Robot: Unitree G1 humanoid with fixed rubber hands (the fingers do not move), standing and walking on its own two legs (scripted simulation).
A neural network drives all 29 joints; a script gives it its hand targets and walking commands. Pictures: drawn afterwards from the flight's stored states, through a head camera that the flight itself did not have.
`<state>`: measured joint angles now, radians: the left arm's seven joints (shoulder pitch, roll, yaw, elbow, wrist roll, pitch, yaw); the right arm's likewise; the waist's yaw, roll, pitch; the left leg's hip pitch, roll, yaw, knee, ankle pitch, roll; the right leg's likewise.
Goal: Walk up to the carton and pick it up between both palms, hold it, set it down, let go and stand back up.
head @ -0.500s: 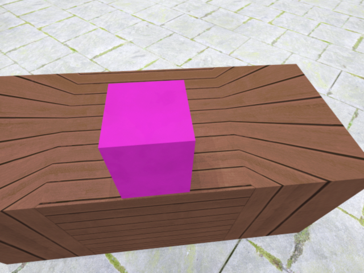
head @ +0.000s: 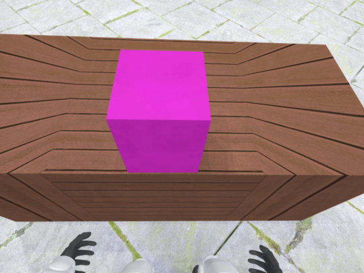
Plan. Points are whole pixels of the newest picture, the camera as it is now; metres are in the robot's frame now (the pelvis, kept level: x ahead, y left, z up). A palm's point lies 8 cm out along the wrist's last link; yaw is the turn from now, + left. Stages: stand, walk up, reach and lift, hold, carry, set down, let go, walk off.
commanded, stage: reach and lift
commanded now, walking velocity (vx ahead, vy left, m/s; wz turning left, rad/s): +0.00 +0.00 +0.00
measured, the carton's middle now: (162, 116) +0.49 +0.06 +0.00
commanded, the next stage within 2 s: none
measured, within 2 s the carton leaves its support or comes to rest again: neither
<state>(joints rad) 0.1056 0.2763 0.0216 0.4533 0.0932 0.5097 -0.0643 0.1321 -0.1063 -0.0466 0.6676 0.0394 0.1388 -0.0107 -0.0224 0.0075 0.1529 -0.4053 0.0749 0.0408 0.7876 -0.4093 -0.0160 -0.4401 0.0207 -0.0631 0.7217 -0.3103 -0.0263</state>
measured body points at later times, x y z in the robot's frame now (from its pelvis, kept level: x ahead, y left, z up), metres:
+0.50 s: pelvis +0.00 -0.01 +0.02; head +0.02 +0.01 +0.47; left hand +0.17 +0.24 -0.08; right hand +0.13 -0.21 -0.08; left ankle +0.00 +0.12 -0.71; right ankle +0.04 -0.11 -0.71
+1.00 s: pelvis +0.02 +0.01 +0.03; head +0.03 +0.02 +0.47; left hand +0.23 +0.25 -0.05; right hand +0.21 -0.18 -0.06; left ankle +0.00 +0.12 -0.71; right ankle +0.04 -0.11 -0.71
